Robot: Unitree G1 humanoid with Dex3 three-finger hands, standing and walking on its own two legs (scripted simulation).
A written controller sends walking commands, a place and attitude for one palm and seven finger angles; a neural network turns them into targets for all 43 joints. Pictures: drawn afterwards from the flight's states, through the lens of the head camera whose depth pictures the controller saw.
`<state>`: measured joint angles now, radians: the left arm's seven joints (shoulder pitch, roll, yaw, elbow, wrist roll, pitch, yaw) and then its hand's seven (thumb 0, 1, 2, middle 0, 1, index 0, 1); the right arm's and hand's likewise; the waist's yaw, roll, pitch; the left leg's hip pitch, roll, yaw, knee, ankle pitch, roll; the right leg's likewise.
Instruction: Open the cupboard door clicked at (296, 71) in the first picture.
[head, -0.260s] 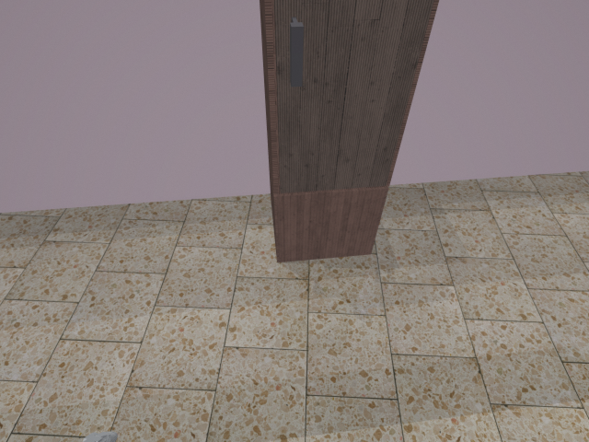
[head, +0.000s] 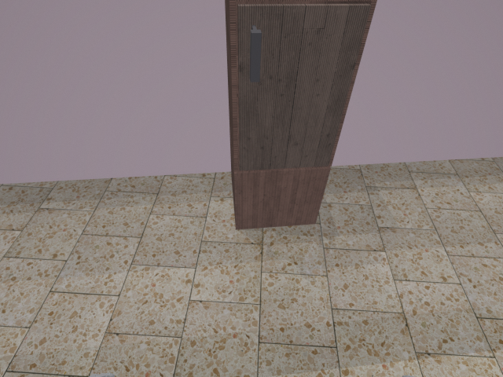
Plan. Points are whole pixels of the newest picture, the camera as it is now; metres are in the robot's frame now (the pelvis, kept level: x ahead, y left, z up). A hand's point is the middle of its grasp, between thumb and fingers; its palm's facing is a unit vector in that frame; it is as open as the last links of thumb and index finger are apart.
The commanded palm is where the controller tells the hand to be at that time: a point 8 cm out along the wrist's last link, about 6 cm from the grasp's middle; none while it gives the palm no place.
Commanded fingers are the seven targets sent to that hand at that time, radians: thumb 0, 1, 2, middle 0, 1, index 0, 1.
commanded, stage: stand and wait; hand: left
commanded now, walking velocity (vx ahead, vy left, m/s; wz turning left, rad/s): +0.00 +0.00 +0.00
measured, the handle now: (254, 53) +0.92 +0.05 +0.13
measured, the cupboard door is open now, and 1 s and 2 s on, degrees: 0 0 0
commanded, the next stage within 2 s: look at it before walking up in 0.72 s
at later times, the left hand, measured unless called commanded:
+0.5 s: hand out of the picture +0.04 +0.24 -0.15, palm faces -0.03 -0.94 -0.33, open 7.4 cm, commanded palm none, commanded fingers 0.00 0.90 0.90 -0.20 -0.30 -0.20 -0.30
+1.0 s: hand out of the picture +0.06 +0.23 -0.15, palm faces -0.03 -0.94 -0.33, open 7.4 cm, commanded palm none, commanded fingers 0.00 0.90 0.90 -0.20 -0.30 -0.20 -0.30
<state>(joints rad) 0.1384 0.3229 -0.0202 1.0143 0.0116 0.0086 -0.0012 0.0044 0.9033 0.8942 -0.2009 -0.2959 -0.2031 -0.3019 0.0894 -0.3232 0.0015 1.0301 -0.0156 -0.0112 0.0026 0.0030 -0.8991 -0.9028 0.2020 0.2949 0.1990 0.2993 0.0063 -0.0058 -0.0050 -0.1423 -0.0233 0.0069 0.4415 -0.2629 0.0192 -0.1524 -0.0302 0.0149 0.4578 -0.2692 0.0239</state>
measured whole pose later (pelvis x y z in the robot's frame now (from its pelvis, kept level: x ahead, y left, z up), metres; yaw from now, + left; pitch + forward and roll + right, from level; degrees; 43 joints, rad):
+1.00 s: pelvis -0.01 -0.01 +0.01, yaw +0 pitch -2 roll +0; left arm 0.15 0.33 -0.01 1.08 0.01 0.00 0.00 0.00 0.90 0.89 -0.20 -0.30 -0.20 -0.30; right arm 0.12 -0.33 0.00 1.12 -0.01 -0.01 0.00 0.00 -0.90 -0.90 0.20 0.29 0.20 0.30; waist 0.00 0.00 0.02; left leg -0.13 0.00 0.00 0.37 -0.21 0.00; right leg -0.14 -0.01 0.01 0.39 -0.22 0.01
